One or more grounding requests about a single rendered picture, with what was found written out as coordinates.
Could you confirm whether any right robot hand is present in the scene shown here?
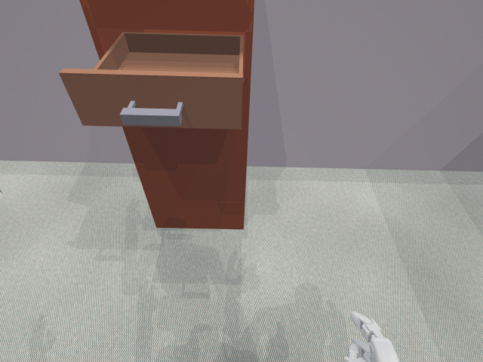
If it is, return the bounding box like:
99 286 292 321
345 311 400 362

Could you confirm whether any handle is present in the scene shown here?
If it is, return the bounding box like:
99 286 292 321
120 101 183 126

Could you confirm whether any cabinet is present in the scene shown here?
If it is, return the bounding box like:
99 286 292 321
79 0 254 229

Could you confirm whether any drawer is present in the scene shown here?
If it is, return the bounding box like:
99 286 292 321
59 32 244 130

